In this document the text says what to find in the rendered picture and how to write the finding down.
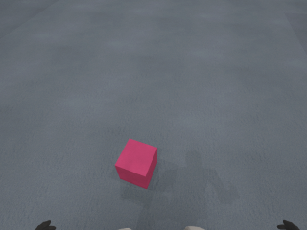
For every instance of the robot left hand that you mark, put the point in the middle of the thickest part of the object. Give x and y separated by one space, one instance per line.
46 226

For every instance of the carton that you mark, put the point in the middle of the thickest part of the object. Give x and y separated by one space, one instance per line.
136 163

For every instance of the robot right hand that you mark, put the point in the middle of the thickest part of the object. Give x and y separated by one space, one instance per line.
287 226

